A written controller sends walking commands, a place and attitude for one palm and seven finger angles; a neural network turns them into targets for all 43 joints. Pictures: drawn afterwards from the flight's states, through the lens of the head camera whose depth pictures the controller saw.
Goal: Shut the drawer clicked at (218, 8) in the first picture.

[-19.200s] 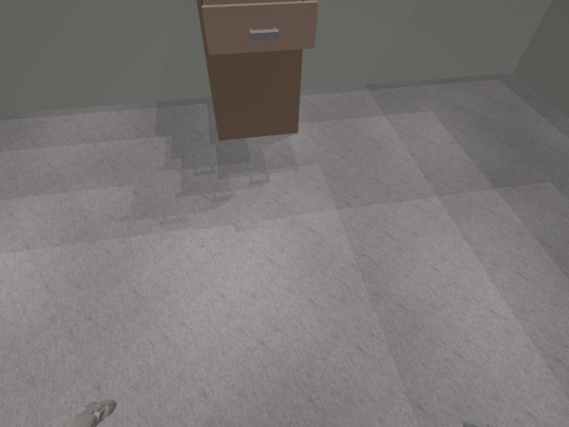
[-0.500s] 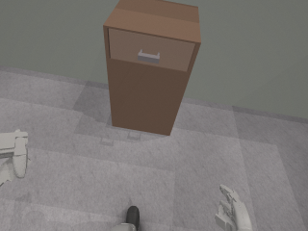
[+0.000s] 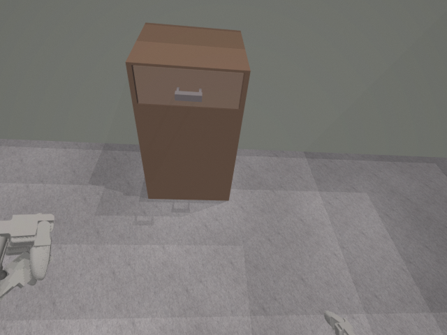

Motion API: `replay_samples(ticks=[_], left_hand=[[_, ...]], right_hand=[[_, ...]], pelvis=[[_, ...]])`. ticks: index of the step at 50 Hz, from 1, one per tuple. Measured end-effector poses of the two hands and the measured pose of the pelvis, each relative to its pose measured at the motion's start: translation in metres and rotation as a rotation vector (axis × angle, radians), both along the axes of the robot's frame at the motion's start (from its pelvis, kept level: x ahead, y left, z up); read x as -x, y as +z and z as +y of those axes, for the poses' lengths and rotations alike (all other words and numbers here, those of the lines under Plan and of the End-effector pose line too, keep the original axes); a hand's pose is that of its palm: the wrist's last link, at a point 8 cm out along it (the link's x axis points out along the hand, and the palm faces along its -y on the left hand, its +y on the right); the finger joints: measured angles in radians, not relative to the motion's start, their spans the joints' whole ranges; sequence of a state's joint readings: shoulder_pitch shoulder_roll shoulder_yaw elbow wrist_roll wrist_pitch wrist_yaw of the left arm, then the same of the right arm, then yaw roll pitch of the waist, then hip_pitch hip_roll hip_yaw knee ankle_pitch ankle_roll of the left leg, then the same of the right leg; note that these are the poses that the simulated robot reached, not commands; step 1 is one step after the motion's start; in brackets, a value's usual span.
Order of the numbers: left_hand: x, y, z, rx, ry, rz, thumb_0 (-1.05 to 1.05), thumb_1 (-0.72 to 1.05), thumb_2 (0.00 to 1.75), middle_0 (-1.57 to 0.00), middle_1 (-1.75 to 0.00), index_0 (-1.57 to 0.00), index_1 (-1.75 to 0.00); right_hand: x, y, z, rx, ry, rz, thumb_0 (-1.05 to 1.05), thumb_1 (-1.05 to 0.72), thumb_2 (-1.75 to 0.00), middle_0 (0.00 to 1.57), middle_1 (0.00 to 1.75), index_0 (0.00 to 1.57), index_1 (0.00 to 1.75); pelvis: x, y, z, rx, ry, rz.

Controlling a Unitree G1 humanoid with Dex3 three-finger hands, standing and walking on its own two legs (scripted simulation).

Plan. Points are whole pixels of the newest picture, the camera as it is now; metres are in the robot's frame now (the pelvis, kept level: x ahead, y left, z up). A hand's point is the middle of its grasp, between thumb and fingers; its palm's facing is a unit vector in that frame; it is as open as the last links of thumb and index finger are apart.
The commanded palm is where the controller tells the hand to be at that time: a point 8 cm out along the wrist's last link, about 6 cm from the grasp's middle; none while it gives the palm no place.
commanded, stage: stop stepping back and stand still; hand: left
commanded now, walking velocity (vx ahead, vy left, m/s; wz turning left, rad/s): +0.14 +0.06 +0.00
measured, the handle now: (188, 93) +0.98 +0.14 -0.07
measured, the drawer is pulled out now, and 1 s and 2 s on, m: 0.00 0.00 0.00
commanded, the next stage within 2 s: let the arm hang, fingers relaxed in 0.36 s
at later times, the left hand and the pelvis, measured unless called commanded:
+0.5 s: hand (23, 281) +0.16 +0.25 +0.14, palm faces +0.35 -0.74 -0.57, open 3.2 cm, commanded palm none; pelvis -0.04 +0.01 -0.03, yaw +3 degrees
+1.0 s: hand out of the picture -0.08 +0.24 -0.18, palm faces +0.09 -0.97 -0.24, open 4.9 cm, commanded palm none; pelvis -0.04 +0.04 -0.01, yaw +4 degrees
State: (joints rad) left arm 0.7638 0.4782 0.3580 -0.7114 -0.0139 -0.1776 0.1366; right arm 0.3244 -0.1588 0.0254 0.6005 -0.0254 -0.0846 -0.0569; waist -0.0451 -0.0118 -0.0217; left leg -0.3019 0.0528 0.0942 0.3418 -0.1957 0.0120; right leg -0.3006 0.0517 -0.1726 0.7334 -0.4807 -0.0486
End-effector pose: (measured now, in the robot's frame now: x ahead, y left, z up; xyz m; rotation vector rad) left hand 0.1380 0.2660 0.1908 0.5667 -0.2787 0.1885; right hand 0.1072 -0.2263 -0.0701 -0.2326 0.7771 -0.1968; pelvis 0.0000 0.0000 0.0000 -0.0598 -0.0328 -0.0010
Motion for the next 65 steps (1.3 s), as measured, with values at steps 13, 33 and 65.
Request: replay_samples(ticks=[13,33,65], left_hand=[[0.034,-0.035,0.024,0.152,0.195,-0.126,0.02,0.89,0.9,-1.41,-1.6,-1.41,-1.6],[0.059,-0.266,0.03,0.362,0.37,0.952,0.01,0.9,0.9,-1.27,-1.47,-1.27,-1.47],[0.169,-0.341,0.015,0.504,0.449,1.555,0.01,0.91,0.9,-0.24,-0.35,-0.24,-0.35]], right_hand=[[0.001,-0.025,-0.018,0.06,0.005,-0.065,0.02,-0.91,-0.9,0.2,0.3,0.2,0.3],[0.035,-0.087,0.017,-0.122,0.111,0.267,0.01,-0.91,-0.9,0.2,0.3,0.2,0.3],[0.133,-0.091,0.065,-0.144,-0.026,0.619,0.01,-0.92,-0.9,0.2,0.3,0.2,0.3]], pelvis=[[0.028,-0.029,0.009,-0.058,0.026,0.015],[0.037,-0.031,0.021,-0.077,0.096,0.022],[0.031,-0.009,0.054,-0.064,0.047,0.012]])
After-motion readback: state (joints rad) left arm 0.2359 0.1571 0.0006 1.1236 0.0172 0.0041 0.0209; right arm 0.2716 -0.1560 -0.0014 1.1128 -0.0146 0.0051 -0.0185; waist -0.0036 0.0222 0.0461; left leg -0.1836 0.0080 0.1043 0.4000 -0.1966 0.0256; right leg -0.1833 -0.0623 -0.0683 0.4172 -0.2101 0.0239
